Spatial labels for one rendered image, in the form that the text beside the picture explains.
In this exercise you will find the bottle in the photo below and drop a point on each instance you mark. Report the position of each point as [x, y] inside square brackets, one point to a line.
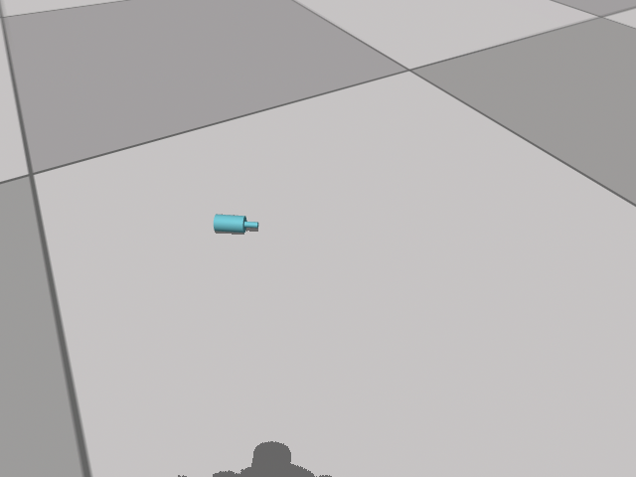
[234, 224]

